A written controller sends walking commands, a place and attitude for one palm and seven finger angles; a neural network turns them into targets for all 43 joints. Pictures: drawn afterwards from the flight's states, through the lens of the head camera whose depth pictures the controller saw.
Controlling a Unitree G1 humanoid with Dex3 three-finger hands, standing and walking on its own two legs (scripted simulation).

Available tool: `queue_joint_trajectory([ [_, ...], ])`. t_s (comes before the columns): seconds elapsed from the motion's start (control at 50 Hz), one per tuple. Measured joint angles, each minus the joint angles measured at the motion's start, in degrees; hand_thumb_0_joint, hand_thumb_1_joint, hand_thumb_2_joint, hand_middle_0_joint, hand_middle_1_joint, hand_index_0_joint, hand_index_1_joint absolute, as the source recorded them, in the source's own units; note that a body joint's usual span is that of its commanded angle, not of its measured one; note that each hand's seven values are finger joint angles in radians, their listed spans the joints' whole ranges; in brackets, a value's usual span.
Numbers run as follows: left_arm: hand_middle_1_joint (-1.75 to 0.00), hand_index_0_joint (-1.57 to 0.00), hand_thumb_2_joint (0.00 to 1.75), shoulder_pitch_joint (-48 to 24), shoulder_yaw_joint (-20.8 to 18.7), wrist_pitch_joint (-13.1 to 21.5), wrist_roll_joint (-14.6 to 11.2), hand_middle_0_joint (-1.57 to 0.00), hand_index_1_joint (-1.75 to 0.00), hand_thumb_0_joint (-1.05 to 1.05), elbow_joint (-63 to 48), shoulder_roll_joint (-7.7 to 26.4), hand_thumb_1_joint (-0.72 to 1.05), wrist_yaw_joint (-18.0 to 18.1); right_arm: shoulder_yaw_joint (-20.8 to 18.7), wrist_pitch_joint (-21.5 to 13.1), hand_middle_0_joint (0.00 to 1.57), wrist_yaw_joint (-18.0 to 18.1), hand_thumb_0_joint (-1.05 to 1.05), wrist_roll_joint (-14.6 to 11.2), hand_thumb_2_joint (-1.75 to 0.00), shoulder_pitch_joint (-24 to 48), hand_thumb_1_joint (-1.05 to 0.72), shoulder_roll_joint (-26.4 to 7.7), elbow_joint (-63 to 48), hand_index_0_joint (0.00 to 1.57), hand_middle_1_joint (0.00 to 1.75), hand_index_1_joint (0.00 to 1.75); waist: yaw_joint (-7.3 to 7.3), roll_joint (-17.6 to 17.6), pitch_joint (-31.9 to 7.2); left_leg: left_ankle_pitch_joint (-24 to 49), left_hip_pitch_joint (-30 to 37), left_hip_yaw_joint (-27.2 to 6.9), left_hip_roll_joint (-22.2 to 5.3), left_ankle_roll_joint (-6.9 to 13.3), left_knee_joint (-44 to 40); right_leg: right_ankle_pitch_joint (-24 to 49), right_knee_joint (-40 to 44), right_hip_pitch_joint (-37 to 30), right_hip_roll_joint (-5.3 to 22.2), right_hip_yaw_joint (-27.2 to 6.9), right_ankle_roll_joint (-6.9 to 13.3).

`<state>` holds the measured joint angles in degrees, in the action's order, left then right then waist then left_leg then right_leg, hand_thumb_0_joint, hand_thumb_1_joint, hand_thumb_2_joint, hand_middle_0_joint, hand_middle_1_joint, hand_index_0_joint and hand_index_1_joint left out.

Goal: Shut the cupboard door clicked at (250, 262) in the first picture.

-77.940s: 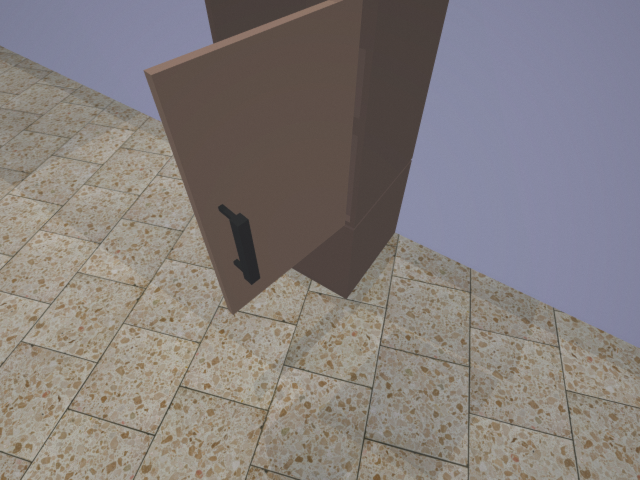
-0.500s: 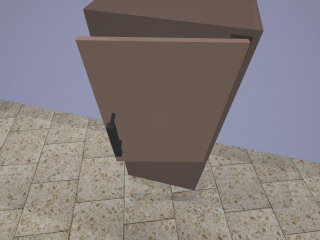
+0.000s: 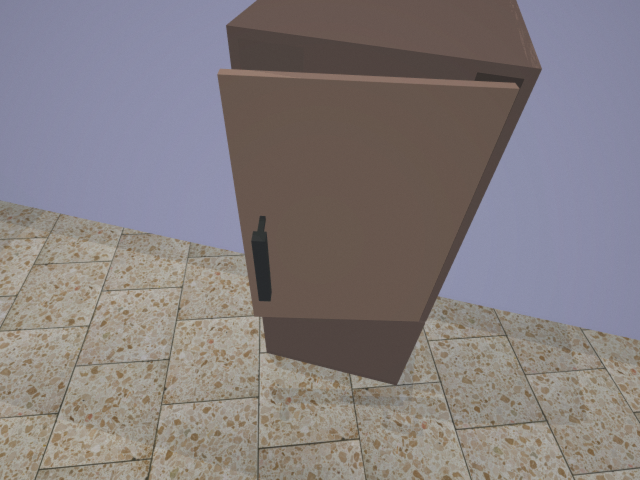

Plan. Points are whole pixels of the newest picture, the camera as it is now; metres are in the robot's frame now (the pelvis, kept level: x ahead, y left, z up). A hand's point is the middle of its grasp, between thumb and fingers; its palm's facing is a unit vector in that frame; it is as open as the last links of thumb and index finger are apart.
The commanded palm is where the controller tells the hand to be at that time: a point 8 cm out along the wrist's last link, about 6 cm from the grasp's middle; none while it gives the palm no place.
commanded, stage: shuffle to correct the standing spot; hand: left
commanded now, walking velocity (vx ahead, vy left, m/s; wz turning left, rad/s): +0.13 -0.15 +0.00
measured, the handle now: (263, 260) +0.51 +0.13 -0.09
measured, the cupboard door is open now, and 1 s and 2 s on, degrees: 13 13 13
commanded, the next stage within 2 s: come to a stop and stand still in 0.56 s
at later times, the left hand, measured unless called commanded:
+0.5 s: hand out of the picture -0.06 +0.12 -0.19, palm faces +0.03 -0.99 -0.10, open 7.4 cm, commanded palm none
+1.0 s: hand out of the picture +0.08 +0.10 -0.19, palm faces +0.03 -0.99 -0.15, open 7.4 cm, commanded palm none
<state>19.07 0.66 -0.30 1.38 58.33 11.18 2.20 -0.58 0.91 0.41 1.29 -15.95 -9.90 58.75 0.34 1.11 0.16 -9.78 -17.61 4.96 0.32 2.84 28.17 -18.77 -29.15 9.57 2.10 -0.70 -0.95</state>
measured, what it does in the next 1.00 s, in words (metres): steps on the spot: left foot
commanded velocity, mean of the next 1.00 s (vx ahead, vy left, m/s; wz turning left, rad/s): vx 0.03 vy -0.07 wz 0.04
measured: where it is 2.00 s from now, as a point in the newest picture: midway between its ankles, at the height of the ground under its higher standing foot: outside the picture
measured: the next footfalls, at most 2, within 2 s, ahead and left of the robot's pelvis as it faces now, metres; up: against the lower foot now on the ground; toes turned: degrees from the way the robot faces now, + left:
left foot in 0.86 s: +0.12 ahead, +0.03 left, +0.00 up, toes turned +3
right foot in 1.16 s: +0.08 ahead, -0.21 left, +0.00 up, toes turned -2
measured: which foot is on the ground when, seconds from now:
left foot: down 0.00-0.60, up 0.62-0.84, down 0.86-1.00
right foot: down 0.00-0.88, up 0.90-1.00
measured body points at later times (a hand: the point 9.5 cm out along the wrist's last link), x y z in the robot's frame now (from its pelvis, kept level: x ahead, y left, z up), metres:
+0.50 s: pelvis +0.02 -0.03 -0.01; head +0.03 -0.01 +0.44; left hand -0.06 +0.17 -0.18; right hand +0.03 -0.26 -0.16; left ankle +0.06 +0.09 -0.73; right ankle -0.03 -0.14 -0.73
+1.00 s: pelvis +0.08 -0.06 -0.01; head +0.12 -0.04 +0.44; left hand +0.08 +0.15 -0.17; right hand +0.16 -0.28 -0.15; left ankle +0.13 +0.02 -0.73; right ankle +0.02 -0.16 -0.69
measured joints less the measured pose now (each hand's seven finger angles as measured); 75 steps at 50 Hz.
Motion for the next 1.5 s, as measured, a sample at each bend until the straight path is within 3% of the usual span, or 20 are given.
queue_joint_trajectory([
  [0.2,-0.3,-0.2,0.9,5.2,-0.4,-0.4,0.4,-0.19,-0.3,0.0,3.4,-0.8,0.91,-0.6,-0.5,0.6,0.21,0.2,0.0,0.2,-0.9,-0.4,-0.9,0.5,2.2,0.2,0.3,0.3,-0.5,0.2,-0.8,-0.4,-0.9,0.0,-0.4,0.1,-0.2,-2.6,-1.1,1.4,-0.7,-0.3,1.8],
  [0.38,-0.3,-0.2,0.9,8.5,-0.7,0.0,0.1,-0.19,-0.3,0.0,4.5,-3.2,0.91,-1.1,-1.0,0.0,0.21,0.7,0.01,0.1,-0.9,-0.7,-0.9,1.2,2.5,0.2,0.3,0.3,-1.07,0.0,-0.7,-4.9,-2.9,-0.8,-2.6,-1.2,5.1,-1.0,-1.8,1.5,-2.6,0.1,1.1],
  [0.48,-0.3,-0.2,0.9,8.4,-0.8,-0.3,0.2,-0.2,-0.3,0.0,4.7,-4.1,0.9,-1.5,-1.1,-1.0,0.2,1.0,0.0,0.3,-0.9,-1.1,-0.9,2.2,2.3,0.2,0.3,0.3,-0.77,1.2,-0.9,-5.5,-3.1,-0.5,-3.2,-2.1,7.8,-4.5,-5.6,2.3,-3.1,-0.2,2.1],
  [0.54,-0.3,-0.2,0.9,6.8,-1.2,-0.4,0.6,-0.2,-0.3,0.0,4.0,-4.4,0.9,-1.8,-1.5,-1.4,0.2,1.2,0.0,0.5,-0.9,-0.9,-0.91,2.5,2.0,0.2,0.3,0.3,-0.75,1.4,-0.6,-6.5,-3.1,0.5,-3.7,-2.4,8.0,-6.6,-10.0,5.3,-2.5,1.6,3.1],
  [0.6,-0.3,-0.2,0.9,4.8,-1.7,0.6,0.7,-0.2,-0.3,0.0,2.8,-4.3,0.91,-2.0,-1.6,-1.5,0.21,1.2,0.0,0.4,-0.9,-1.3,-0.91,2.3,1.9,0.2,0.3,0.3,-0.31,0.4,-0.1,-7.3,-3.0,0.2,-4.7,-2.9,8.7,-3.0,-6.7,5.1,-2.7,4.0,3.3],
  [0.66,-0.3,-0.2,0.9,3.3,-2.2,2.3,0.7,-0.2,-0.3,0.0,1.7,-3.8,0.91,-1.1,-1.7,-0.4,0.2,1.1,0.01,0.2,-0.9,-2.3,-0.91,2.6,3.1,0.2,0.3,0.3,-0.37,-0.1,-0.5,-14.8,-6.5,-1.7,-4.2,-1.3,18.5,-3.7,-4.6,2.8,-3.2,6.4,4.1],
  [0.72,-0.3,-0.2,0.9,2.7,-2.0,3.6,0.8,-0.19,-0.3,0.0,1.3,-4.0,0.91,0.0,-1.7,0.0,0.2,0.9,0.01,0.4,-0.9,-1.3,-0.91,2.8,3.4,0.2,0.3,0.3,-0.75,0.5,0.0,-16.7,-10.2,-0.7,-3.1,-1.0,28.1,-3.2,-0.6,-0.3,-3.0,7.5,4.6],
  [0.8,-0.3,-0.2,0.9,2.9,-0.8,3.8,0.6,-0.19,-0.3,0.0,2.2,-5.2,0.91,0.6,-1.1,-0.3,0.2,1.2,0.02,-0.1,-0.9,1.8,-0.94,1.8,3.1,0.2,0.3,0.3,-1.26,0.9,1.6,-13.0,-8.5,1.7,-1.7,-1.7,19.2,-2.6,2.3,-3.3,-2.9,7.2,4.2],
  [0.84,-0.3,-0.2,0.9,3.3,-0.3,3.1,0.2,-0.2,-0.3,0.0,2.6,-5.7,0.9,0.6,-0.7,-0.7,0.2,1.4,0.02,-0.5,-0.9,3.4,-0.94,1.6,2.2,0.2,0.3,0.3,-1.28,0.9,2.4,-5.8,-5.5,2.1,-0.9,-1.7,10.3,-3.4,0.8,-3.6,-3.2,6.7,3.9],
  [0.86,-0.3,-0.2,0.9,3.6,-0.2,2.5,-0.1,-0.2,-0.3,0.0,2.6,-5.9,0.9,0.6,-0.6,-1.0,0.2,1.5,0.02,-0.5,-0.9,4.0,-0.94,1.5,1.5,0.2,0.3,0.3,-1.23,0.6,2.8,1.7,-3.6,2.2,-1.1,-1.2,6.6,-4.2,-1.5,-3.1,-3.7,6.5,3.7],
  [0.94,-0.3,-0.21,0.9,1.2,-0.8,-0.3,-0.6,-0.2,-0.3,0.0,2.2,-5.0,0.9,1.0,-0.2,-1.6,0.2,2.1,0.01,-0.7,-0.9,6.4,-0.93,2.9,-1.2,0.2,0.3,0.3,-1.04,2.7,4.8,-3.8,-1.1,3.9,-0.4,1.5,5.3,-11.0,-19.3,4.5,-2.5,3.8,1.3],
  [1.0,-0.3,-0.21,0.9,-2.6,-1.8,-1.5,-0.5,-0.2,-0.3,0.0,0.7,-4.0,0.9,0.6,-0.5,-1.2,0.2,2.5,0.0,-0.4,-0.9,7.9,-0.93,2.7,-2.4,0.2,0.3,0.3,-0.85,1.8,6.0,-2.5,-1.0,3.4,-0.3,1.2,3.3,-12.8,-24.6,9.0,-1.7,2.2,0.7],
  [1.08,-0.3,-0.21,0.9,-5.7,-2.9,-1.8,-0.1,-0.2,-0.3,0.01,-1.5,-1.7,0.92,0.8,-1.0,0.0,0.21,1.9,0.0,0.1,-0.9,9.0,-0.93,1.6,-3.1,0.2,0.3,0.3,-1.09,-0.3,5.9,-0.3,-2.1,2.1,-0.9,0.8,2.1,-10.0,-21.3,10.7,-0.4,2.1,0.4],
  [1.18,-0.3,-0.2,0.9,-5.5,-3.2,-0.4,0.5,-0.19,-0.3,0.0,-3.7,0.0,0.91,0.6,-1.7,1.5,0.21,0.7,0.0,0.0,-0.9,8.2,-0.92,1.1,-3.4,0.2,0.3,0.3,-1.49,-1.2,3.8,-0.7,-5.2,1.2,-1.2,-0.9,4.9,-1.0,-6.3,6.0,0.6,2.4,1.0],
  [1.26,-0.3,-0.2,0.9,-4.1,-2.2,-0.8,0.4,-0.19,-0.3,0.0,-2.8,-0.7,0.91,0.2,-2.2,2.5,0.2,0.2,0.0,0.0,-0.9,6.4,-0.92,0.6,-2.9,0.2,0.3,0.3,-0.69,-1.9,2.7,-8.1,-5.4,-1.5,-0.9,-2.1,9.0,-0.3,-5.6,5.5,0.1,3.6,1.4],
  [1.34,-0.3,-0.2,0.9,-2.9,-1.4,-0.5,-0.1,-0.19,-0.3,0.0,-1.4,-1.6,0.91,-0.4,-1.6,1.2,0.2,0.4,0.0,-0.1,-0.9,3.5,-0.92,0.3,-1.5,0.2,0.3,0.3,-0.05,-1.4,1.2,-2.7,-0.2,-2.8,-1.5,-2.7,3.3,0.4,-4.6,5.3,-1.0,3.8,1.6],
  [1.5,-0.3,-0.21,0.9,-3.7,-1.0,0.0,-0.6,-0.2,-0.3,0.01,1.6,-1.3,0.93,-0.6,0.4,0.3,0.2,0.8,0.0,-0.2,-0.9,0.0,-0.91,1.8,3.6,0.2,0.3,0.3,-0.74,0.6,1.9,0.0,2.6,-3.3,-2.0,-3.6,-2.1,4.2,1.7,2.1,-1.7,4.4,2.0],
])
